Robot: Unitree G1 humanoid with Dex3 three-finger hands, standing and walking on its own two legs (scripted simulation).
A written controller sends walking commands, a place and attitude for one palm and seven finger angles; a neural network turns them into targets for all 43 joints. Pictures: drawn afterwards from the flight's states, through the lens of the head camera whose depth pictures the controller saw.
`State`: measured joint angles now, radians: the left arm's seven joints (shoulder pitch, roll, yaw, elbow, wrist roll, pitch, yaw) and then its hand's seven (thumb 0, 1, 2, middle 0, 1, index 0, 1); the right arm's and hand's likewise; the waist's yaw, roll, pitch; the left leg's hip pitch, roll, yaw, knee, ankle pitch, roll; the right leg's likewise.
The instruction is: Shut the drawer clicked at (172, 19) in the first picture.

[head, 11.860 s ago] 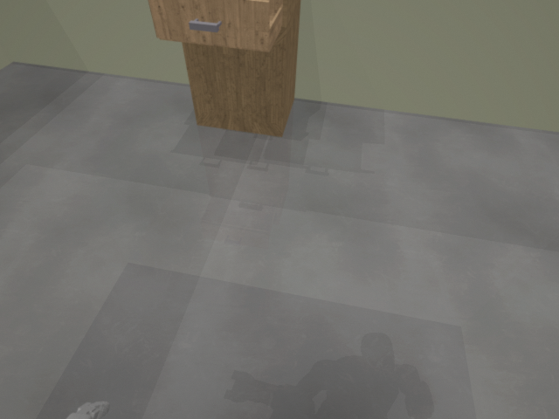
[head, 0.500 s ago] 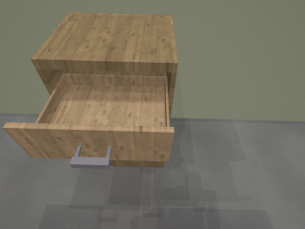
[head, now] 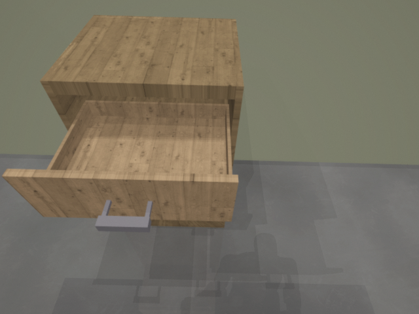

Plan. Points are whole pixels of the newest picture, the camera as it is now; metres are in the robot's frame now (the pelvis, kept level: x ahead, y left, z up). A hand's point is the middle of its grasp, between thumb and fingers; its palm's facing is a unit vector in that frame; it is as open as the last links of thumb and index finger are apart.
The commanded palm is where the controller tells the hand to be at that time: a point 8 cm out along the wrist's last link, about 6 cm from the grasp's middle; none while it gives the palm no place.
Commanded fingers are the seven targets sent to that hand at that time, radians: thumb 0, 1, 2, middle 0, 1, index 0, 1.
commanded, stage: look again from close up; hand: left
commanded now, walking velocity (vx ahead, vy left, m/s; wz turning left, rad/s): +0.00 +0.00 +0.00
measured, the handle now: (126, 214) +0.33 +0.21 -0.05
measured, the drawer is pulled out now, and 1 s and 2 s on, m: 0.28 0.28 0.28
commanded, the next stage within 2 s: raise the hand and make a fist in 0.58 s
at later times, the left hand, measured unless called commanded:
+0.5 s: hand out of the picture -0.03 +0.15 -0.17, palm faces +0.02 -0.98 -0.18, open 7.4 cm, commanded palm none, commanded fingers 0.00 0.90 0.90 -0.20 -0.30 -0.20 -0.30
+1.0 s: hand (153, 286) +0.17 +0.11 +0.00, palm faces +0.00 -1.00 +0.00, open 6.5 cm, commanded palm +0.10 +0.19 -0.05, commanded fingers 0.00 0.90 0.90 -0.54 -0.67 -0.54 -0.67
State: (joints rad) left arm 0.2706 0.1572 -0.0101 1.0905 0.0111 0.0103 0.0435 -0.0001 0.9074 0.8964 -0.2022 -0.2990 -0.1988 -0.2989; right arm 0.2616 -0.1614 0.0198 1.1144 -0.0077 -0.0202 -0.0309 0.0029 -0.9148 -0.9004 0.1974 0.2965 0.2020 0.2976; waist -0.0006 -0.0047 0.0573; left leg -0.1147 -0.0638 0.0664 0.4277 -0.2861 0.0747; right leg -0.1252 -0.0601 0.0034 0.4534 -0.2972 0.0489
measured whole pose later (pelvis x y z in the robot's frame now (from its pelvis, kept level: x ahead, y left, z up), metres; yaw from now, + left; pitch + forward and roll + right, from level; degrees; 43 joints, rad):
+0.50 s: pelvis -0.01 -0.02 +0.00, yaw +0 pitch -2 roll +0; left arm 0.31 0.14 -0.02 1.11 0.01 0.00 0.04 0.00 0.91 0.90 -0.20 -0.30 -0.20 -0.30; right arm 0.28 -0.14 0.02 1.14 0.00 -0.02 -0.03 0.00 -0.91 -0.90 0.20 0.30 0.20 0.30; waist 0.00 -0.01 0.06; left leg -0.12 -0.04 0.06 0.40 -0.25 0.05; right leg -0.14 -0.04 0.00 0.43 -0.27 0.03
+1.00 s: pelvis -0.05 -0.04 -0.05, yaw +1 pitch +9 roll +1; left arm 0.35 0.14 0.08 0.13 -0.19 -0.53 -0.19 0.01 0.93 0.90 -0.35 -0.47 -0.35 -0.47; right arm 0.19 -0.27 -0.06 0.61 0.01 -0.27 0.01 0.01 -0.92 -0.90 0.20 0.30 0.20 0.30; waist -0.04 -0.02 -0.14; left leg -0.65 0.00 0.04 0.92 -0.42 0.02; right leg -0.65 -0.02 -0.03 0.94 -0.45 -0.02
